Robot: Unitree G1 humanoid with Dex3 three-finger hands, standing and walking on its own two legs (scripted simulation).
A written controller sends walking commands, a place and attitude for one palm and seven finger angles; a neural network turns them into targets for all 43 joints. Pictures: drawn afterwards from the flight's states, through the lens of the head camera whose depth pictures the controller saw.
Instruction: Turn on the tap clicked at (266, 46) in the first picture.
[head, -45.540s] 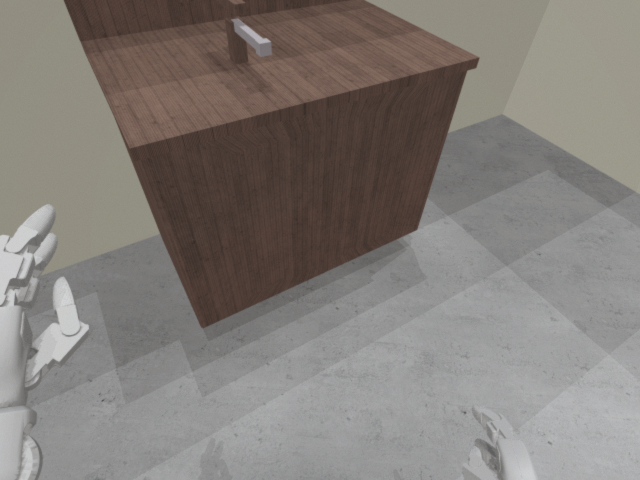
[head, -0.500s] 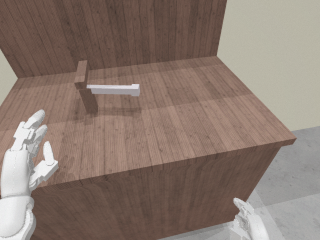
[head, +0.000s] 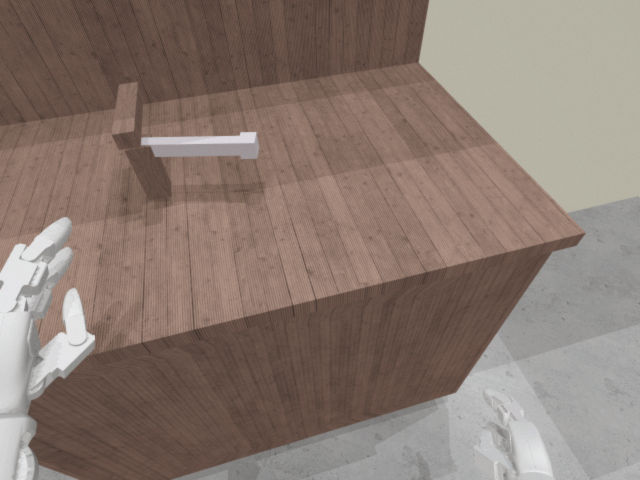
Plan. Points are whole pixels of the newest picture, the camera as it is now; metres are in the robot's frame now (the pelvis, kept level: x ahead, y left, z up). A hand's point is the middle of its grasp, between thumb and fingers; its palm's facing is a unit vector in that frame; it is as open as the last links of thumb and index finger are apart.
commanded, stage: step back with the hand held close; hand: left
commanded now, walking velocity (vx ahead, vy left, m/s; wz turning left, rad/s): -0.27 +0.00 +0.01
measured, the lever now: (248, 145) +0.54 +0.16 +0.13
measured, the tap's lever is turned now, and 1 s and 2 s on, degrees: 75 75 75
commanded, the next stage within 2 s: stop stepping back and stand still in 1.24 s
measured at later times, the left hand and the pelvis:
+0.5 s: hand (55, 364) +0.18 +0.25 +0.16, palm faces +0.39 -0.84 -0.38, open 7.4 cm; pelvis -0.03 +0.01 -0.01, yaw +1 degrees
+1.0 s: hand (53, 434) +0.12 +0.22 +0.17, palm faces +0.35 -0.86 -0.37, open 7.4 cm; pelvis -0.09 -0.02 +0.00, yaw +2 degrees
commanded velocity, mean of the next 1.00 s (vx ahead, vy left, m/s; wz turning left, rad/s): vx -0.35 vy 0.00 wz -0.01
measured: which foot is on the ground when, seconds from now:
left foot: down 0.00-0.86, up 0.88-1.00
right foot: down 0.00-0.58, up 0.60-0.80, down 0.82-1.00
